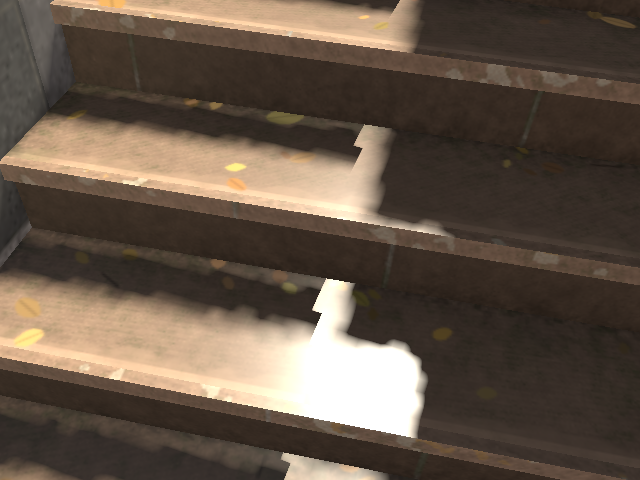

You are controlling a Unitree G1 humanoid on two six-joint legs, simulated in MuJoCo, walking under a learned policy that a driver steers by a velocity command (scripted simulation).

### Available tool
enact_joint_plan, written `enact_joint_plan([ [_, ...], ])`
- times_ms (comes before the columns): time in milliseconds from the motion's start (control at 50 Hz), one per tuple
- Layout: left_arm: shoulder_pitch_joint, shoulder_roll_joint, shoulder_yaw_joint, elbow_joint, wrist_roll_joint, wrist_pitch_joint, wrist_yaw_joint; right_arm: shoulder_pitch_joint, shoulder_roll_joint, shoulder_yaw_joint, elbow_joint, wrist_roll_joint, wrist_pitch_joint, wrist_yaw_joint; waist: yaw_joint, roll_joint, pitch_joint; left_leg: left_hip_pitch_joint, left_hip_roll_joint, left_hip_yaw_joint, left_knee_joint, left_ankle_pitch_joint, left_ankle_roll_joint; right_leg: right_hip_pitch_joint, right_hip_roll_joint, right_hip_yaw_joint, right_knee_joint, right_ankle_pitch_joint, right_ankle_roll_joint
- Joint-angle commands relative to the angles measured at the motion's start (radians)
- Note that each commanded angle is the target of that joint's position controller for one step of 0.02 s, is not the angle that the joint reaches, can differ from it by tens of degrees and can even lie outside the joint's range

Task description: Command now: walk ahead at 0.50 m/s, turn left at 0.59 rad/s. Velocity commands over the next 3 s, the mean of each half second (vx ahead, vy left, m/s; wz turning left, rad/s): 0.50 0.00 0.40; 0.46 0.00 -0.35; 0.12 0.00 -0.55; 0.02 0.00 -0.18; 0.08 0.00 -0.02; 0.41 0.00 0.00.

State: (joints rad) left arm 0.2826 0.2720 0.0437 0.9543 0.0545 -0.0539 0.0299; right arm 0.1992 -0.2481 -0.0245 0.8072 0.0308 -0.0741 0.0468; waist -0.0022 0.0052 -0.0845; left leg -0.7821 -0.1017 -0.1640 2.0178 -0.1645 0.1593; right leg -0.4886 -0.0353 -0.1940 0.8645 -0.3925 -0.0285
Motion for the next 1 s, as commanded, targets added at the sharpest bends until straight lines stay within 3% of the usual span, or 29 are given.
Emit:
enact_joint_plan([
  [20,0.009,-0.203,-0.065,0.081,-0.001,-0.009,-0.045,0.080,0.217,0.092,-0.113,0.039,0.004,0.000,-0.109,0.060,0.197,-0.354,0.117,-0.051,0.243,0.020,0.024,-0.001,-0.232,0.278,-0.488,0.110,-0.063],
  [80,-0.059,-0.130,-0.067,0.042,0.007,-0.019,-0.056,0.029,0.150,0.087,-0.156,0.035,0.038,-0.024,-0.133,0.016,0.205,-0.346,0.134,-0.001,0.028,0.152,-0.049,-0.115,-0.174,0.062,-0.546,0.152,-0.071],
  [100,0.019,-0.091,-0.066,0.049,0.025,-0.022,-0.055,-0.027,0.164,0.090,-0.161,0.038,0.053,-0.042,-0.083,-0.028,0.202,-0.418,0.110,0.056,0.198,0.144,-0.077,-0.052,-0.213,0.092,-0.583,0.138,-0.117],
  [160,0.222,-0.029,-0.047,0.062,-0.002,-0.016,-0.026,-0.137,0.190,0.098,-0.239,0.042,0.061,-0.062,0.009,-0.075,0.222,-0.749,0.157,0.021,0.307,0.043,-0.111,0.273,-0.308,0.162,-0.611,0.085,-0.118],
  [220,0.312,-0.047,-0.038,0.032,-0.011,0.008,-0.005,-0.305,0.167,0.103,-0.317,0.040,0.047,-0.041,0.079,-0.082,0.217,-0.889,0.219,0.048,0.133,0.014,-0.131,0.482,-0.316,0.147,-0.653,0.063,-0.087],
  [280,0.366,-0.040,-0.034,0.038,-0.040,0.016,0.027,-0.488,0.184,0.139,-0.414,0.026,0.043,-0.001,0.129,-0.098,0.210,-0.634,0.307,0.255,-0.244,0.037,-0.136,0.406,-0.313,0.104,-0.880,0.111,-0.134],
  [300,0.406,-0.027,-0.029,0.077,-0.084,0.022,0.036,-0.597,0.229,0.169,-0.470,0.053,0.036,0.022,0.140,-0.151,0.243,-0.424,0.347,0.297,-0.491,-0.077,-0.105,0.348,-0.322,0.071,-0.996,0.247,-0.136],
  [320,0.389,-0.038,-0.042,0.090,-0.087,0.024,0.027,-0.572,0.204,0.161,-0.457,0.060,0.032,0.035,0.109,-0.110,0.220,-0.129,0.281,0.427,-0.681,-0.108,-0.078,0.289,-0.279,-0.007,-0.962,0.547,-0.138],
  [340,0.452,0.022,-0.039,0.135,-0.070,0.008,0.005,-0.485,0.181,0.131,-0.439,0.025,0.022,0.030,0.066,-0.241,0.073,0.144,0.139,0.529,-0.626,-0.236,-0.048,0.358,-0.282,-0.018,-0.785,1.368,-0.167],
  [360,0.436,0.099,-0.033,0.131,-0.057,-0.016,-0.006,-0.312,0.126,0.098,-0.405,0.018,0.018,0.020,-0.035,-0.350,-0.059,0.336,0.077,0.483,-0.703,-0.207,-0.012,0.442,-0.309,-0.002,-0.648,1.932,-0.157],
  [380,0.340,0.209,-0.010,0.114,-0.061,-0.038,-0.010,-0.089,-0.012,0.039,-0.339,0.011,0.028,0.002,-0.189,-0.437,-0.165,0.466,0.055,0.380,-0.963,-0.181,0.021,0.573,-0.272,0.027,-0.464,2.014,-0.123],
  [400,0.307,0.222,-0.004,0.080,-0.051,-0.074,-0.016,0.139,-0.139,-0.021,-0.275,-0.031,0.053,-0.017,-0.293,-0.379,-0.330,0.875,0.166,0.012,-1.049,-0.017,0.090,0.315,-0.256,0.141,-0.149,1.807,-0.061],
  [420,0.358,0.054,-0.039,0.043,-0.052,-0.113,-0.052,0.295,-0.257,-0.059,-0.159,-0.060,0.081,-0.054,-0.215,0.109,-0.531,1.133,0.435,-0.636,-1.530,-0.188,0.216,0.019,-0.054,0.221,0.244,0.696,0.002],
  [440,0.268,0.044,-0.010,0.084,-0.089,-0.136,-0.083,0.377,-0.221,-0.048,-0.096,-0.097,0.083,-0.077,-0.231,0.125,-0.601,1.072,0.540,-0.922,-1.799,-0.319,0.231,-0.060,0.076,0.425,0.810,0.269,0.023],
  [460,0.124,-0.027,0.003,-0.001,-0.119,-0.132,-0.090,0.299,-0.137,-0.020,-0.040,-0.100,0.060,-0.054,-0.183,0.116,-0.424,0.905,0.551,-0.787,-1.795,-0.362,0.154,-0.222,0.077,0.513,1.116,0.246,-0.010],
  [500,-0.148,-0.156,-0.042,-0.203,-0.092,-0.095,-0.077,0.196,0.064,0.026,0.095,-0.067,0.017,-0.009,-0.064,0.034,-0.001,0.555,0.446,-0.340,-1.647,-0.262,0.033,-0.463,0.020,0.400,1.270,0.293,-0.110],
  [520,-0.147,-0.205,-0.074,-0.237,-0.074,-0.085,-0.083,0.154,0.154,0.049,0.127,-0.083,0.001,0.000,-0.004,0.001,0.037,0.486,0.388,-0.160,-1.584,-0.064,-0.021,-0.500,0.009,0.446,1.359,0.327,-0.170],
  [600,0.022,-0.257,-0.136,-0.220,-0.113,-0.018,-0.086,0.095,0.190,0.081,0.163,-0.117,0.007,-0.011,0.134,0.032,0.105,0.411,0.359,0.208,-1.666,0.114,-0.101,-0.768,0.047,0.405,1.518,0.310,-0.182],
  [660,-0.049,-0.220,-0.149,-0.284,-0.092,0.020,-0.068,0.018,0.103,0.095,0.154,-0.116,0.005,-0.004,0.186,0.058,0.146,0.210,0.321,0.356,-1.780,0.041,-0.108,-0.775,0.075,0.273,1.464,0.415,-0.124],
  [760,-0.384,-0.184,-0.164,-0.397,-0.051,0.018,-0.058,0.289,-0.068,0.062,0.255,-0.080,0.016,-0.055,0.035,0.115,0.033,0.509,0.362,0.379,-1.997,0.173,-0.063,-0.727,-0.012,0.091,1.059,0.350,-0.071],
  [780,-0.366,-0.151,-0.146,-0.359,-0.065,0.019,-0.065,0.280,-0.039,0.067,0.269,-0.089,0.027,-0.055,0.031,0.069,-0.001,0.607,0.319,0.479,-1.952,0.447,-0.081,-0.665,0.029,0.047,1.032,0.328,-0.103],
  [820,-0.446,-0.145,-0.149,-0.378,-0.054,0.002,-0.076,0.274,-0.127,0.046,0.254,-0.049,0.017,-0.065,0.053,0.087,-0.056,0.587,0.333,0.518,-1.887,1.199,-0.081,-0.325,0.061,-0.059,0.676,0.163,-0.153],
  [880,-0.233,-0.079,-0.105,-0.307,-0.040,0.014,-0.089,0.205,-0.227,0.011,0.206,-0.070,0.032,-0.088,0.142,0.256,-0.141,0.982,0.462,0.434,-1.532,1.857,-0.004,-0.263,0.169,-0.059,0.362,-0.309,-0.166],
  [900,-0.095,-0.014,-0.079,-0.268,-0.017,0.022,-0.095,0.114,-0.239,0.000,0.152,-0.067,0.030,-0.084,0.196,0.232,-0.188,0.936,0.456,0.413,-1.318,1.788,0.017,-0.099,0.142,0.105,0.176,-0.197,-0.192],
  [920,0.040,0.108,-0.033,-0.240,0.005,0.034,-0.091,0.057,-0.219,-0.001,0.069,-0.069,0.000,-0.072,0.234,0.009,-0.254,0.610,0.355,0.354,-1.041,1.435,-0.008,0.197,0.012,0.500,-0.017,0.061,-0.269],
  [940,0.049,0.233,0.011,-0.234,0.012,0.063,-0.053,-0.035,-0.048,0.024,0.010,-0.076,-0.039,-0.036,0.195,-0.345,-0.258,0.096,0.024,0.248,-0.529,0.118,-0.119,0.415,-0.144,1.142,-0.528,-0.101,-0.437],
  [960,0.055,0.148,-0.021,-0.213,0.040,0.052,-0.021,-0.025,-0.014,0.014,-0.003,-0.045,-0.070,0.014,0.122,-0.218,-0.177,-0.031,0.017,-0.053,-0.102,-0.021,-0.115,0.326,-0.213,1.315,-0.651,-0.039,-0.368],
  [980,0.052,0.023,-0.049,-0.172,0.027,0.042,-0.016,-0.079,0.019,0.027,-0.051,-0.026,-0.070,0.040,0.089,-0.096,-0.034,-0.180,0.046,-0.052,0.051,-0.022,-0.090,0.212,-0.191,1.169,-0.560,-0.124,-0.308],
  [1000,0.017,-0.066,-0.068,-0.140,-0.008,0.025,-0.034,-0.126,0.027,0.038,-0.103,-0.044,-0.076,0.044,0.026,0.033,0.119,-0.260,0.080,-0.001,0.053,-0.013,-0.076,0.071,-0.138,0.958,-0.487,-0.024,-0.249],
])
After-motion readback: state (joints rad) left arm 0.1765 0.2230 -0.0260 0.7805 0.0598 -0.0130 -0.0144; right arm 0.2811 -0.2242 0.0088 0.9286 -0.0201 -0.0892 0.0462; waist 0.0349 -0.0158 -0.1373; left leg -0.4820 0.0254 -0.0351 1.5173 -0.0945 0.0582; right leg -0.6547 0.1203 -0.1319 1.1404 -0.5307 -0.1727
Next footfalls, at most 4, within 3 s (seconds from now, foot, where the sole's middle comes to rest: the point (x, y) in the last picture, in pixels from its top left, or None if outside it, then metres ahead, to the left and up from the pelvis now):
0.38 left None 0.41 0.24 -0.55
0.90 right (263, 356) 0.62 0.11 -0.38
1.46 left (205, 157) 0.94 0.23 -0.20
2.02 right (372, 224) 0.77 -0.07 -0.20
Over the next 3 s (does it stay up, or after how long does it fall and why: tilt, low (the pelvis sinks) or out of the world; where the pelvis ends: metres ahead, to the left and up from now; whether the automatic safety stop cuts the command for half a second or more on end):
stays up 0.93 -0.11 0.57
